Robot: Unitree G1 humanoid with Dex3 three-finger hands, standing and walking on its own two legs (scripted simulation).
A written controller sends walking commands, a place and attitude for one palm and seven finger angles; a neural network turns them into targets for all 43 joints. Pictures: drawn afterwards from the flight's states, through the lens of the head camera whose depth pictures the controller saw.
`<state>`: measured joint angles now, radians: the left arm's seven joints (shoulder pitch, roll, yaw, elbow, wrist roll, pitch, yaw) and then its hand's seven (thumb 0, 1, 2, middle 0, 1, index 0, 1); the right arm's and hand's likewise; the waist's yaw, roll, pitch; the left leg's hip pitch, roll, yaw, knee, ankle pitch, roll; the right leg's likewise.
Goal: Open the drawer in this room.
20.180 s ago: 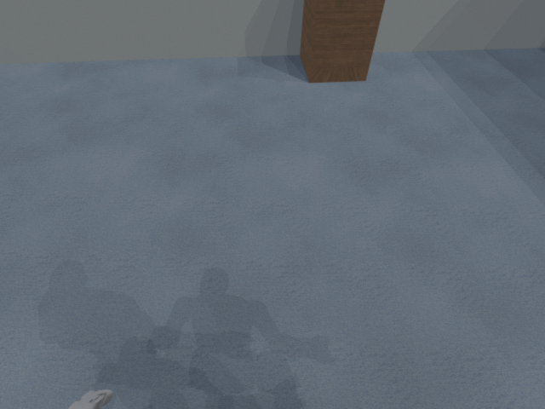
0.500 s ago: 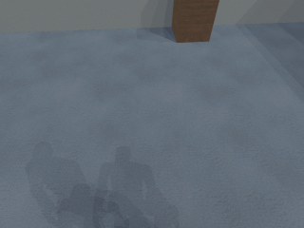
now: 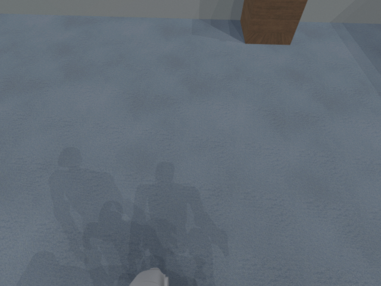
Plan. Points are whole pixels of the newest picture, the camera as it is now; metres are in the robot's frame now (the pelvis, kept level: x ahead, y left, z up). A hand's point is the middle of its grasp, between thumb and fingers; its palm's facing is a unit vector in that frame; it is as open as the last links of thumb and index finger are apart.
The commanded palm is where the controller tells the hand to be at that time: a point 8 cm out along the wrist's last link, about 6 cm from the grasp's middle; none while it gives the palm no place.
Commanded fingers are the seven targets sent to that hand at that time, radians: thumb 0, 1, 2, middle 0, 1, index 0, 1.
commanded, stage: turn or walk to find it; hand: left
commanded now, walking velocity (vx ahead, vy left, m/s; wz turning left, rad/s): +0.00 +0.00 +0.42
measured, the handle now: out of the picture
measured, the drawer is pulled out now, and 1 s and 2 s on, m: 0.00 0.00 0.00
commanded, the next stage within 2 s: stand and wait in 0.18 s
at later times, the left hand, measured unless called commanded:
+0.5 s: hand (118, 278) +0.14 +0.18 -0.15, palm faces +0.04 -0.97 -0.25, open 7.4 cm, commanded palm none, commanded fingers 0.00 0.90 0.90 -0.20 -0.30 -0.20 -0.30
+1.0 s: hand (150, 284) +0.14 +0.11 -0.15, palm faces +0.09 -0.99 -0.12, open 7.4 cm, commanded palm none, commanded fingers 0.00 0.90 0.90 -0.20 -0.30 -0.20 -0.30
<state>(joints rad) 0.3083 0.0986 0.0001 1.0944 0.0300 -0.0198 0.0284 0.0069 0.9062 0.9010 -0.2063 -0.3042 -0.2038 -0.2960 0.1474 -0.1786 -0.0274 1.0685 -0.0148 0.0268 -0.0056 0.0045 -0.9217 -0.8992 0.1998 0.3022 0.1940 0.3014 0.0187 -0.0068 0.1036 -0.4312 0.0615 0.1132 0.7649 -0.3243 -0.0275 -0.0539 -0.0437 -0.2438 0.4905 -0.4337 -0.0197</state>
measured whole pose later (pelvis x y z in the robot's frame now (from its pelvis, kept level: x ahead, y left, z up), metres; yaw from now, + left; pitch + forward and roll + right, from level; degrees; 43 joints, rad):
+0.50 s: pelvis +0.09 -0.02 +0.01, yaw +2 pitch -1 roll +1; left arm 0.22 0.19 0.04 1.01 0.03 0.02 -0.01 0.01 0.91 0.90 -0.20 -0.30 -0.20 -0.30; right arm 0.28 -0.19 -0.05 1.06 -0.03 -0.01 0.00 0.00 -0.91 -0.90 0.20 0.30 0.20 0.30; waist -0.01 0.03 0.00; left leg -0.16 0.04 0.12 0.48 -0.30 0.00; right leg -0.32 -0.08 -0.09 0.65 -0.35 0.03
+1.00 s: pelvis +0.28 -0.02 +0.00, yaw -3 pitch +1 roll -1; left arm 0.51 0.07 0.02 1.20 0.03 -0.07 0.02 0.01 0.91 0.90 -0.21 -0.30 -0.20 -0.30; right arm 0.09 -0.16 -0.04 1.03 -0.02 -0.02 0.02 0.01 -0.91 -0.90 0.20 0.30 0.19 0.30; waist 0.07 0.01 0.08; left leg -0.52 0.09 0.12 0.68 -0.20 -0.02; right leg 0.09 0.01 -0.04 0.31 -0.40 -0.01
